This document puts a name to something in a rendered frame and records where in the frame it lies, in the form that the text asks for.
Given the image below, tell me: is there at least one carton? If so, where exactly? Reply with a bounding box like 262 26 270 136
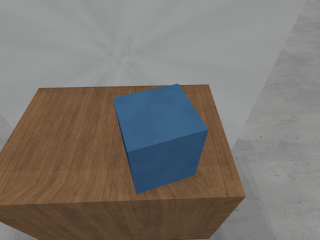
113 84 209 194

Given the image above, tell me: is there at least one pedestal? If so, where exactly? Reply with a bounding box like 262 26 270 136
0 84 246 240

